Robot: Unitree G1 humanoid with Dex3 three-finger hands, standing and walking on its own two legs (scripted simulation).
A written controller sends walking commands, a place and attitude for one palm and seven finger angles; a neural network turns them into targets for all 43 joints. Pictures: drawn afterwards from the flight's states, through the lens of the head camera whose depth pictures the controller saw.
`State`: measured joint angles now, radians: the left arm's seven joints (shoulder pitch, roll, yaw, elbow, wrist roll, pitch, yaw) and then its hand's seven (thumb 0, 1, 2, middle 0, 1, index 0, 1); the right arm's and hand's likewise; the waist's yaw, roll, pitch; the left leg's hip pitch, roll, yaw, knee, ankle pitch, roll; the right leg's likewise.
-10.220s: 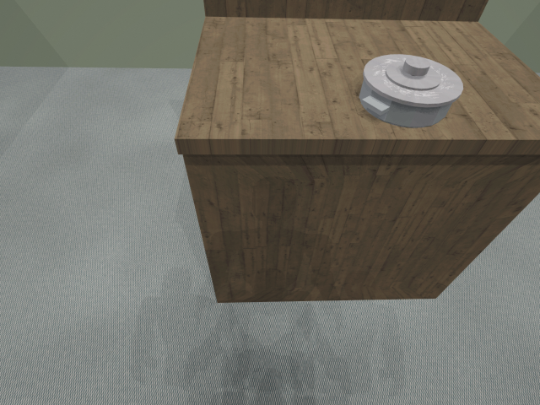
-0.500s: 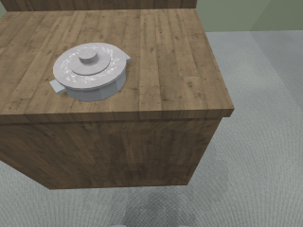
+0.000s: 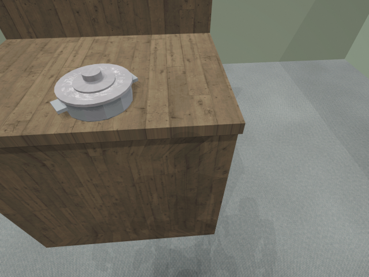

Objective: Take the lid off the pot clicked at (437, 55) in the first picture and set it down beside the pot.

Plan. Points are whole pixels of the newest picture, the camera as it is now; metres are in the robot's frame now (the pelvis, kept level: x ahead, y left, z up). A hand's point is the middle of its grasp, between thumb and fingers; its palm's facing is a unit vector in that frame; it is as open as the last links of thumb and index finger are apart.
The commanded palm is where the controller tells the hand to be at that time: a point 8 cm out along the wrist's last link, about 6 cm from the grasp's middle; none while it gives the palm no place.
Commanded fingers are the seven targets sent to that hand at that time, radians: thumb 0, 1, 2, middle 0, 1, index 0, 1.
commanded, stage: come to a stop and stand still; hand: left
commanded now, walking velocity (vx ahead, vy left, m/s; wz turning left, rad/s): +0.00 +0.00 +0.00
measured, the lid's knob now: (91, 74) +0.56 +0.28 +0.17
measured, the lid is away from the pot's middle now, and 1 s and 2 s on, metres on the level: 0.00 0.00 0.00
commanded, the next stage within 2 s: look again from close up in 0.46 s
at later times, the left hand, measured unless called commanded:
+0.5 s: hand out of the picture +0.02 +0.16 -0.16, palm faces +0.05 -0.98 -0.21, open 7.3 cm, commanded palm none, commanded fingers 0.00 0.90 0.90 -0.20 -0.30 -0.20 -0.30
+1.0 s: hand out of the picture +0.03 +0.18 -0.16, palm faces +0.05 -0.98 -0.19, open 7.3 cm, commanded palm none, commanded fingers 0.00 0.90 0.90 -0.20 -0.30 -0.20 -0.30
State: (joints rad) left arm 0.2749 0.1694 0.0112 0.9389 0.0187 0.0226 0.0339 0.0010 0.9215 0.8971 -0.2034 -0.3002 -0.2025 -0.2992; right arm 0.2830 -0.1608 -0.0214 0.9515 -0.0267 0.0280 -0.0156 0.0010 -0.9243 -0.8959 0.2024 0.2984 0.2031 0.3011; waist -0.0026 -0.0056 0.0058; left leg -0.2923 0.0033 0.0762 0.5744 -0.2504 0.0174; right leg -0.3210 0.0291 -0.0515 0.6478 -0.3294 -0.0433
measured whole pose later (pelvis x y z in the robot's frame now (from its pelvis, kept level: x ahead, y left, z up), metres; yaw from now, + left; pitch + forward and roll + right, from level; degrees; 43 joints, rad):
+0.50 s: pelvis +0.00 -0.02 +0.01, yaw +1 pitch +0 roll +1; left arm 0.30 0.16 0.02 1.06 0.01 -0.01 0.03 0.01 0.92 0.90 -0.20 -0.30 -0.20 -0.30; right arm 0.43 -0.11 0.01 1.12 -0.02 0.00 -0.03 0.00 -0.91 -0.90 0.20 0.30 0.20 0.30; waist -0.01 0.00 -0.02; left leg -0.20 0.04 0.01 0.47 -0.27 -0.02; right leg -0.26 0.08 -0.09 0.43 -0.19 -0.11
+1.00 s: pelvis +0.03 +0.01 +0.01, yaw +0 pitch +1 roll +1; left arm 0.31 0.14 0.00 1.11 0.01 -0.02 0.04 0.01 0.92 0.90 -0.20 -0.30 -0.20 -0.30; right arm 0.33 -0.10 0.01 1.13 -0.01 -0.03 -0.04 0.00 -0.92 -0.90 0.20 0.30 0.20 0.30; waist 0.01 0.00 -0.01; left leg -0.14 0.00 0.04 0.43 -0.30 0.00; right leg -0.24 0.04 -0.05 0.47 -0.25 -0.07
